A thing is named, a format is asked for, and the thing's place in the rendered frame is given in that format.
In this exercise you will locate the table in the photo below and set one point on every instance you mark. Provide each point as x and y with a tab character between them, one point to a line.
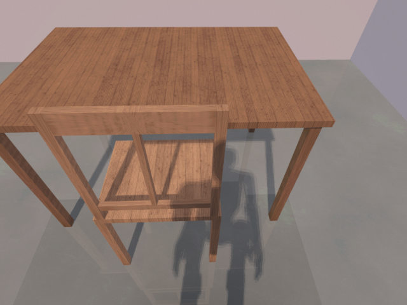
252	69

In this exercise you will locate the chair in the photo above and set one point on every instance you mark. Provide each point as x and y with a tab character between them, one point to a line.
146	180

